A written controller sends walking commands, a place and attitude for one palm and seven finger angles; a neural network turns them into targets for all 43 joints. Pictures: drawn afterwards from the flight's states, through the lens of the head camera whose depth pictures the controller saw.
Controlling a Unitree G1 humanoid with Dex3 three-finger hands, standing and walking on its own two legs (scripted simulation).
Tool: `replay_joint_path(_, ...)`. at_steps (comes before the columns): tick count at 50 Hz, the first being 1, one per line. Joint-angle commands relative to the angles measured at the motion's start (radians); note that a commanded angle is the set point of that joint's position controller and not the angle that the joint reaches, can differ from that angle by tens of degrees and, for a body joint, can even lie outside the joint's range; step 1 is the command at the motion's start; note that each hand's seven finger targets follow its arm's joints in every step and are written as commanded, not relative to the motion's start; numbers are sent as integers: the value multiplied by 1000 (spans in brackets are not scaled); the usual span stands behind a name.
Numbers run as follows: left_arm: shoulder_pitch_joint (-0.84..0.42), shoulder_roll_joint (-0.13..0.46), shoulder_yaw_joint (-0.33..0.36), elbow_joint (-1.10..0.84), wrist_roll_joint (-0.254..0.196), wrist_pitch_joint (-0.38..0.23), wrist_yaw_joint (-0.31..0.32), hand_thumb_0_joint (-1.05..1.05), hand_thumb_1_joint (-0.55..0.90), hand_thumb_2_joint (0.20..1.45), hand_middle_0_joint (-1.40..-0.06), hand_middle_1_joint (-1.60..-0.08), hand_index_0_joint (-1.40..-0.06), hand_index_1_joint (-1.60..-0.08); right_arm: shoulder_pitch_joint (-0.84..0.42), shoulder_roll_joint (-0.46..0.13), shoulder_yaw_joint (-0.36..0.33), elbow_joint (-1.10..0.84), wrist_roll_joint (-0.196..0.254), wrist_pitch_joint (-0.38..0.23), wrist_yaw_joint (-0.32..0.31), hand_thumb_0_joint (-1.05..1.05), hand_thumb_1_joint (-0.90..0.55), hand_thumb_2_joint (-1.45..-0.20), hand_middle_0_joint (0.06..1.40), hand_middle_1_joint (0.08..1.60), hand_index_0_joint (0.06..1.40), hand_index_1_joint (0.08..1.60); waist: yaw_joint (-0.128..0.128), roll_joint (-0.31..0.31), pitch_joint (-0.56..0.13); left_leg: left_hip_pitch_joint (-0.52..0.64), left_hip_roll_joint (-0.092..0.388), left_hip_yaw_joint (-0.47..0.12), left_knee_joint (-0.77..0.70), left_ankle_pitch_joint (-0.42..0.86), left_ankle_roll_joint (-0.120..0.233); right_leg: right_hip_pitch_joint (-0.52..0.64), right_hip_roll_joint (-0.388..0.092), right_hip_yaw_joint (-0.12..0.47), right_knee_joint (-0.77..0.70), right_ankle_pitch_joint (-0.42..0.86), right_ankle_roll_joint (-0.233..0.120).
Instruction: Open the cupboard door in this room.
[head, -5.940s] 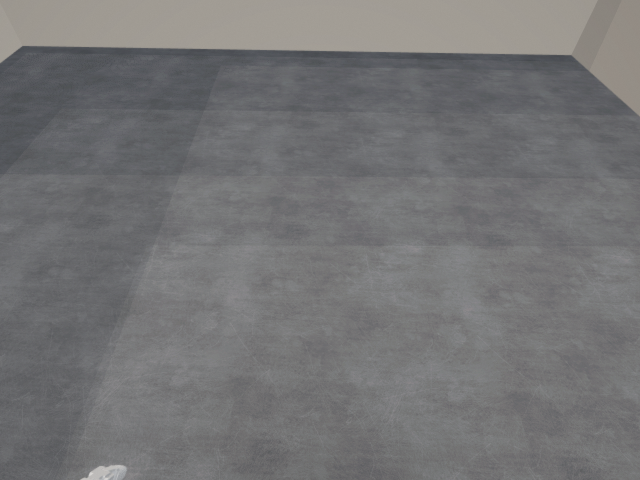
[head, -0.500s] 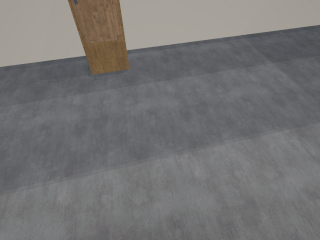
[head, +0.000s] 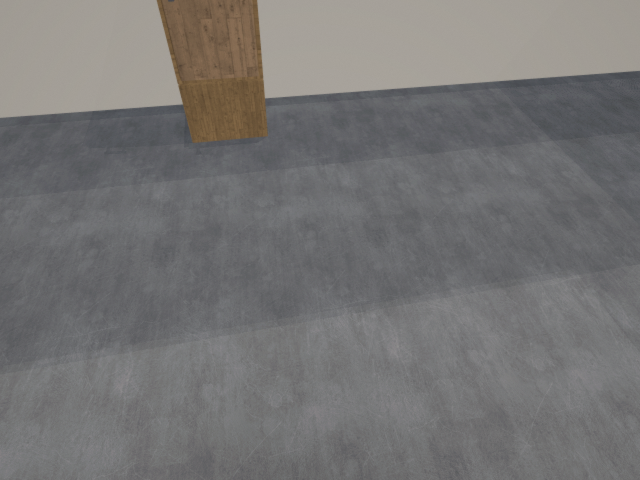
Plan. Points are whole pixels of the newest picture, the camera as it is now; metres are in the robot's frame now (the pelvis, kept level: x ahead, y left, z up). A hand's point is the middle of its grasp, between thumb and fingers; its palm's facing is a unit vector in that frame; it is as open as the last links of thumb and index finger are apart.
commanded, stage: turn or walk to find it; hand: left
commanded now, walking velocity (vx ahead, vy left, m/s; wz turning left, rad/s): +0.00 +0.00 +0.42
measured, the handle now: out of the picture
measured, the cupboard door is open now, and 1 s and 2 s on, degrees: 0 0 0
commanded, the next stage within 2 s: stand and wait in 1.48 s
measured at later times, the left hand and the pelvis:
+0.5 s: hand out of the picture +0.04 +0.22 -0.17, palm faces +0.17 -0.95 -0.24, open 7.4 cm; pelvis -0.02 +0.00 +0.00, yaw +10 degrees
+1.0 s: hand out of the picture -0.08 +0.13 -0.16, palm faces +0.42 -0.86 -0.28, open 7.4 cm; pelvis -0.03 -0.06 +0.00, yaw +25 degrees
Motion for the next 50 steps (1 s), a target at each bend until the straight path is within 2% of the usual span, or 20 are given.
replay_joint_path(1,54,103,26,-32,0,-5,7,0,900,900,-200,-300,-200,-300,39,-116,-20,-34,-1,-5,-8,0,-900,-900,200,300,200,300,-4,21,26,-46,119,-108,-86,156,16,-9,-96,77,-69,59,-11)
replay_joint_path(6,47,135,49,-65,5,9,10,0,900,900,-200,-300,-200,-300,27,-127,-32,-78,-7,19,0,0,-900,-900,200,300,200,300,-3,-22,42,-164,92,-99,-9,42,12,-25,-146,91,-67,-63,-33)
replay_joint_path(10,-7,174,70,-118,12,12,12,0,900,900,-200,-300,-200,-300,47,-120,-50,-111,-13,31,5,0,-900,-900,200,300,200,300,-19,-111,-11,-151,71,1,196,18,-6,-69,-278,129,-82,-25,-104)
replay_joint_path(13,-52,175,75,-152,14,16,11,0,900,900,-200,-300,-200,-300,60,-125,-58,-130,-14,32,11,0,-900,-900,200,300,200,300,-36,-42,-8,-100,110,-10,186,46,1,-154,-261,53,22,27,-90)
replay_joint_path(14,-61,166,75,-162,14,22,9,0,900,900,-200,-300,-200,-300,71,-138,-60,-137,-17,31,14,0,-900,-900,200,300,200,300,-44,44,8,-118,140,-103,91,50,23,-177,-201,4,104,-53,-59)
replay_joint_path(15,-63,145,76,-171,8,27,8,0,900,900,-200,-300,-200,-300,82,-176,-65,-147,-25,27,13,0,-900,-900,200,300,200,300,-51,188,34,-151,205,-330,-78,41,64,-199,-75,-40,261,-143,-6)
replay_joint_path(16,-67,129,75,-185,7,30,9,0,900,900,-200,-300,-200,-300,109,-221,-77,-149,-26,20,5,0,-900,-900,200,300,200,300,-60,311,15,-110,282,-550,-222,73,117,-255,21,-15,467,-278,17)
replay_joint_path(17,-65,134,74,-195,12,31,10,0,900,900,-200,-300,-200,-300,118,-236,-79,-145,-21,19,-5,0,-900,-900,200,300,200,300,-56,293,-10,-57,303,-594,-240,74,153,-311,10,79,595,-323,11)
replay_joint_path(19,-77,138,71,-199,14,21,4,0,900,900,-200,-300,-200,-300,75,-228,-80,-159,-20,17,-9,0,-900,-900,200,300,200,300,-38,175,-70,10,282,-534,-190,63,191,-362,-5,137,659,-264,16)
replay_joint_path(21,-87,127,69,-206,11,16,-3,0,900,900,-200,-300,-200,-300,60,-219,-78,-172,-21,17,-9,0,-900,-900,200,300,200,300,-34,127,-96,32,233,-451,-172,99,175,-352,4,134,619,-216,27)
replay_joint_path(28,-107,122,63,-261,1,22,-1,0,900,900,-200,-300,-200,-300,74,-243,-98,-195,-25,35,4,0,-900,-900,200,300,200,300,-49,153,-100,25,187,-457,-163,128,157,-233,54,118,342,-204,35)
replay_joint_path(32,20,157,77,-243,-3,17,4,0,900,900,-200,-300,-200,-300,12,-237,-109,-232,-18,47,17,0,-900,-900,200,300,200,300,8,164,-107,-142,99,-380,-119,-13,66,42,58,91,-25,-18,23)
replay_joint_path(33,43,218,90,-243,6,10,9,0,900,900,-200,-300,-200,-300,14,-197,-108,-238,-10,50,23,0,-900,-900,200,300,200,300,15,49,-95,-287,38,-294,11,-117,16,161,-62,205,-123,-60,-11)
replay_joint_path(34,24,305,109,-264,24,5,13,0,900,900,-200,-300,-200,-300,16,-136,-98,-266,-8,47,23,0,-900,-900,200,300,200,300,18,-219,-54,-446,-71,-86,275,-256,-47,147,-338,501,-234,-230,-101)
replay_joint_path(35,-60,304,100,-303,17,9,13,0,900,900,-200,-300,-200,-300,-13,-181,-110,-276,-23,49,22,0,-900,-900,200,300,200,300,8,-219,-9,-414,-36,-68,483,-306,-44,-59,-438,521,-260,-188,-157)
replay_joint_path(36,-109,269,98,-313,14,3,14,0,900,900,-200,-300,-200,-300,-29,-188,-112,-262,-25,61,25,0,-900,-900,200,300,200,300,-14,-203,44,-370,-3,-80,608,-274,-37,-182,-383,482,-259,-160,-153)
replay_joint_path(37,-153,232,85,-315,12,0,8,0,900,900,-200,-300,-200,-300,-10,-180,-112,-239,-24,67,31,0,-900,-900,200,300,200,300,-46,-153,83,-350,10,-61,697,-217,-40,-231,-315,371,-234,-87,-137)
replay_joint_path(39,-175,192,69,-314,14,-9,4,0,900,900,-200,-300,-200,-300,40,-159,-103,-213,-20,67,38,0,-900,-900,200,300,200,300,-75,-126,77,-345,24,-17,749,-140,-58,-177,-241,212,-160,154,-114)
replay_joint_path(42,-44,189,66,-275,13,-18,4,0,900,900,-200,-300,-200,-300,-6,-158,-93,-214,-17,64,33,0,-900,-900,200,300,200,300,-26,-147,19,-361,35,8,731,-139,-81,-32,-248,169,-90,425,-129)
replay_joint_path(50,112,245,78,-209,27,-9,8,0,900,900,-200,-300,-200,-300,-163,-141,-60,-232,-3,52,30,0,-900,-900,200,300,200,300,45,-205,-57,-260,41,93,395,-264,-78,141,-287,134,13,747,-153)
